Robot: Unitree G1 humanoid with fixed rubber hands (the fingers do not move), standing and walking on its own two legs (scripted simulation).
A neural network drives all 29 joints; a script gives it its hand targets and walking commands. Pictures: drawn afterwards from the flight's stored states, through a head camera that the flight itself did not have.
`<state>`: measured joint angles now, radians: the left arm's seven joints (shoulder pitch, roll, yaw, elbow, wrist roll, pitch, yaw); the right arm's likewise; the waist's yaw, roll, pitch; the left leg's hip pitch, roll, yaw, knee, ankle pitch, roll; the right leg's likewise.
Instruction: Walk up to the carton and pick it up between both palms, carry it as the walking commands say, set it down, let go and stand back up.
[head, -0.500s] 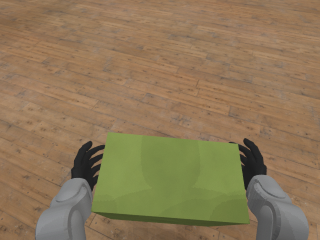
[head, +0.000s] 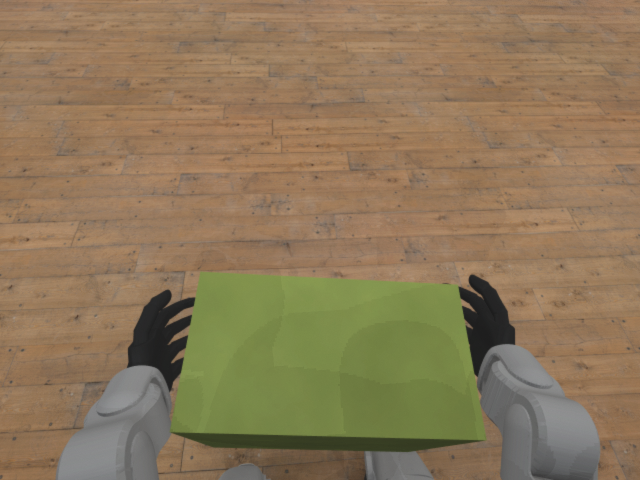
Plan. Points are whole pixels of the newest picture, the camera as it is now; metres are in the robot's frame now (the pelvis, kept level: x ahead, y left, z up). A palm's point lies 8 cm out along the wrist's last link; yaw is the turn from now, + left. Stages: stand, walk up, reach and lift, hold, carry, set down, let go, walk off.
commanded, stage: carry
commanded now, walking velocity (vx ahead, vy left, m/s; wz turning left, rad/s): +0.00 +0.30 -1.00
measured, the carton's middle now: (320, 376) +0.23 +0.03 +0.01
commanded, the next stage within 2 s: none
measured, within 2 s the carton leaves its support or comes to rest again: neither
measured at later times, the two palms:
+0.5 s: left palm (198, 339) +0.24 +0.16 +0.08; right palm out of the picture +0.07 -0.15 +0.06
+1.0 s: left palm (194, 351) +0.23 +0.16 +0.07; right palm out of the picture -0.06 -0.04 +0.07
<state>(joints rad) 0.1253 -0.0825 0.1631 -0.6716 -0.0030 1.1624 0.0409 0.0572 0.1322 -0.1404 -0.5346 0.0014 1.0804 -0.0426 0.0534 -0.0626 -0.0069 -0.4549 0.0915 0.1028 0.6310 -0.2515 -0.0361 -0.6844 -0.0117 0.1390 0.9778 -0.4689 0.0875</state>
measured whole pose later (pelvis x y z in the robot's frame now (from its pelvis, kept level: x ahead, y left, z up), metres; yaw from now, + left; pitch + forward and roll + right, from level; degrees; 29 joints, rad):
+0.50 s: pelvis -0.05 +0.13 +0.01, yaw -28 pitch +7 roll +4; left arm 0.12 -0.14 0.16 -0.65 -0.01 1.07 0.03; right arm 0.04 0.13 -0.20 -0.59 0.06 1.06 -0.06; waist -0.05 -0.03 0.05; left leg -0.60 0.08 -0.01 0.83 -0.35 -0.08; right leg -0.52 -0.06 0.19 0.56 -0.16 0.07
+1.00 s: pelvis -0.03 +0.26 +0.01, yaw -53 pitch +4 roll +2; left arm 0.13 -0.14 0.11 -0.53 0.03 1.09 0.03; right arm 0.09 0.06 -0.19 -0.54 0.04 1.12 -0.06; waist -0.07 0.00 -0.02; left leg -0.50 0.12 0.12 0.86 -0.46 -0.07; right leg -0.43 -0.03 -0.01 0.58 -0.22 -0.01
